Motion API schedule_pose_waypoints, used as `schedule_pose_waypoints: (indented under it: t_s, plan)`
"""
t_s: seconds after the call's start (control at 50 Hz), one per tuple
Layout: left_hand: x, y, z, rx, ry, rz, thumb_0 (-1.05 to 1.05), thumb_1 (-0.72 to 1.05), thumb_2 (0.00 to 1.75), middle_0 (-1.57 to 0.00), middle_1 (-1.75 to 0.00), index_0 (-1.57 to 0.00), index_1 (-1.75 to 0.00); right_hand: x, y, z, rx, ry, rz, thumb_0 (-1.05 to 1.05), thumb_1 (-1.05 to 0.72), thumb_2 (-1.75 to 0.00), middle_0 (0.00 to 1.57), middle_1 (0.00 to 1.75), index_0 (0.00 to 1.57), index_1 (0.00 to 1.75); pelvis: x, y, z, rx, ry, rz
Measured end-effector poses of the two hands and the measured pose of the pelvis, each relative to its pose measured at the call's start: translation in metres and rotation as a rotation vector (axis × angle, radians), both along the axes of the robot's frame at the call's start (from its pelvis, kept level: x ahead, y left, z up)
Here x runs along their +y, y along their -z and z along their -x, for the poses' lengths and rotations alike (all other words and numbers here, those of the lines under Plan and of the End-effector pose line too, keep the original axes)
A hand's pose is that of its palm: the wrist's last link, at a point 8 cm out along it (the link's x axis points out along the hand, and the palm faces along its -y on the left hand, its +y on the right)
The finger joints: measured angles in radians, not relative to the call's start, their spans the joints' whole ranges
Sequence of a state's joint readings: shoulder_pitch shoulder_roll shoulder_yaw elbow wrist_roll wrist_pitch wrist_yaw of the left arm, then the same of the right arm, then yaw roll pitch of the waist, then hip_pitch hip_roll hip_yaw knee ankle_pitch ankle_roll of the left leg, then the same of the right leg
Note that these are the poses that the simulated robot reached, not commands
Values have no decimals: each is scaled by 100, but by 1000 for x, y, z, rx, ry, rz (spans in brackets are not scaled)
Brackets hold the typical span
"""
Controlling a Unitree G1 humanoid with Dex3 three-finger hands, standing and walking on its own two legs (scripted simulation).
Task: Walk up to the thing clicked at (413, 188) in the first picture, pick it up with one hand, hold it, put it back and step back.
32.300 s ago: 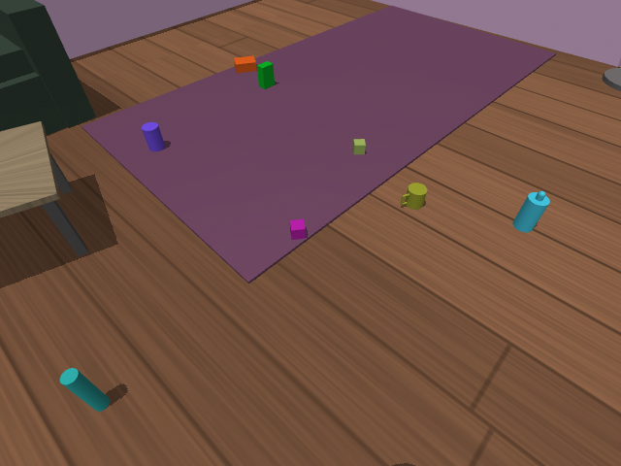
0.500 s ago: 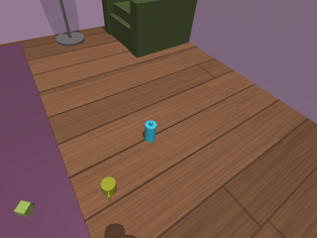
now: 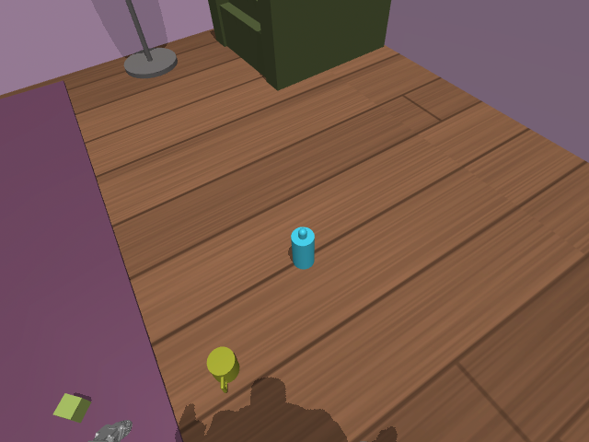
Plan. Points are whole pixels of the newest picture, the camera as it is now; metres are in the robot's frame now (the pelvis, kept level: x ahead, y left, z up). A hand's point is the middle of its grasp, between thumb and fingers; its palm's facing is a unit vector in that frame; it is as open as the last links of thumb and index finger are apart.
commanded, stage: walk up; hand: left
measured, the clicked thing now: (223, 370) +0.42 +0.26 -0.72
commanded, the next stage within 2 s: stand in 1.64 s
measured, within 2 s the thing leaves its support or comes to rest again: neither
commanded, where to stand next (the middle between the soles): +0.08 -0.01 m, yaw +5 degrees
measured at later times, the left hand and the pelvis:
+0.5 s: hand out of the picture +0.08 +0.26 -0.15, palm faces +0.05 -0.93 -0.36, open 7.4 cm; pelvis +0.01 -0.01 +0.00, yaw +3 degrees
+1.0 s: hand out of the picture +0.07 +0.25 -0.15, palm faces +0.06 -0.95 -0.30, open 7.4 cm; pelvis +0.00 +0.00 +0.02, yaw +4 degrees
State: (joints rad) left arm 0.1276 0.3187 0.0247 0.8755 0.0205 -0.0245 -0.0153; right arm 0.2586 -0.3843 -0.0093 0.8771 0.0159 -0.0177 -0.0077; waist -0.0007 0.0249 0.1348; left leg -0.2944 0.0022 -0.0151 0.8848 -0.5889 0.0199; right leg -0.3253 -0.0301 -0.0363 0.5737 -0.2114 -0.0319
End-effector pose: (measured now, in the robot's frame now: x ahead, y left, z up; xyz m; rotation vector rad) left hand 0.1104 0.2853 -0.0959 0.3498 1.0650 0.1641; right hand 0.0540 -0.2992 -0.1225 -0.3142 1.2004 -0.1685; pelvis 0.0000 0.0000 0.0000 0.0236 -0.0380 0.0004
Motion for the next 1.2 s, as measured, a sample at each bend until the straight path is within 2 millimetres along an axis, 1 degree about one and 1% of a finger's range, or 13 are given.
schedule_pose_waypoints:
  t_s: [0.1, 0.16, 0.22, 0.3, 0.38, 0.48, 0.58, 0.66, 0.74, 0.9, 0.98, 1.08, 1.2]
  plan:
    - [-8, 8, -19, -19, 5, 32, 1, 91, 90, -20, -30, -21, -30, -2, -5, -23, -25, -23, 27, 0, -90, -90, 20, 30, 20, 30, 0, 3, -9, 3, -11, 13]
    - [-1, 19, -24, -23, -15, 50, 1, 90, 90, -20, -30, -21, -30, -4, -7, -25, -26, -23, 65, 0, -90, -90, 20, 30, 20, 30, 3, 9, -13, -7, -27, 16]
    - [6, 25, -23, -3, -48, 59, 1, 91, 90, -20, -30, -21, -30, -6, -14, -24, -12, -22, 85, 0, -90, -90, 20, 30, 20, 30, 3, 8, -16, -5, -29, 12]
    - [15, 27, -12, 31, -89, 45, 1, 91, 90, -20, -30, -21, -30, -15, -21, -30, 3, -40, 109, 0, -90, -90, 20, 30, 21, 30, -2, 7, -19, 8, -44, 32]
    - [18, 26, 9, 79, -107, 12, 1, 91, 90, -20, -30, -20, -30, -24, -19, -47, -15, -42, 109, 0, -90, -90, 20, 30, 20, 30, -8, 6, -16, 2, -45, 45]
    - [16, 17, 32, 123, -135, -1, 1, 91, 90, -20, -30, -20, -30, -19, -17, -64, -52, -67, 68, 0, -90, -90, 20, 30, 20, 30, -11, 0, -14, -6, -56, 29]
    - [11, 8, 45, 124, -146, 0, 1, 91, 90, -20, -30, -20, -30, -6, -15, -75, -77, -86, 15, 0, -90, -90, 20, 30, 20, 30, -12, -5, -8, -20, -61, 28]
    - [8, 5, 49, 119, -149, 10, 1, 91, 90, -20, -30, -20, -30, 4, -16, -72, -76, -93, -15, 0, -90, -90, 20, 30, 20, 30, -12, -10, -3, -24, -63, 29]
    - [6, 5, 49, 111, -151, 28, 1, 91, 90, -20, -30, -20, -30, 8, -17, -61, -48, -89, -20, 0, -90, -90, 20, 30, 20, 30, -11, -13, 0, -22, -64, 32]
    - [8, 11, 50, 126, -154, 58, 1, 91, 90, -20, -30, -20, -30, 5, -20, -28, 39, -53, 15, 0, -90, -90, 20, 30, 20, 30, -4, -16, 1, -14, -63, 34]
    - [10, 13, 54, 146, -156, 61, 1, 91, 90, -20, -30, -20, -30, 3, -22, -19, 65, -39, 29, 0, -90, -90, 20, 30, 20, 30, -2, -16, 1, -10, -62, 34]
    - [14, 14, 58, 167, -161, 55, 1, 91, 90, -20, -30, -20, -30, 3, -22, -18, 71, -32, 32, 0, -90, -90, 20, 30, 20, 30, 0, -17, -1, -6, -65, 34]
    - [16, 12, 60, 173, -171, 45, 1, 91, 90, -20, -30, -20, -30, 7, -20, -31, 47, -41, 21, 0, -90, -90, 20, 30, 20, 30, 0, -17, -3, -4, -69, 34]
